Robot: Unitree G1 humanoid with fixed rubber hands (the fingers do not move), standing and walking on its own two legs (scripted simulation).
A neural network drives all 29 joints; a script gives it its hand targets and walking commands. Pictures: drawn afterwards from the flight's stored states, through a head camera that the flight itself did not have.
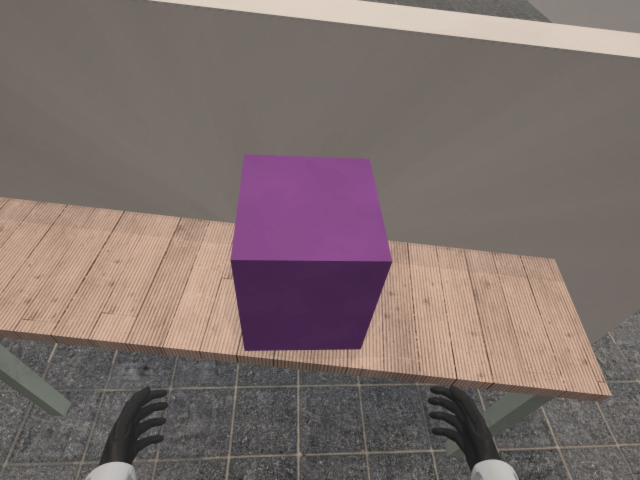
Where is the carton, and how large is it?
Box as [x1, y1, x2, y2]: [231, 154, 391, 350]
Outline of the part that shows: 244,154 231,253 231,265 244,349 273,350 360,348 391,263 389,248 369,159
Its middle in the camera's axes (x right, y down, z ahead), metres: -0.02 +0.03 +0.63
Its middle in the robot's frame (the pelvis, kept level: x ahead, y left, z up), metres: +0.44 +0.04 -0.02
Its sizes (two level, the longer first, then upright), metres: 0.210 0.200 0.250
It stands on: a table, 0.63 m high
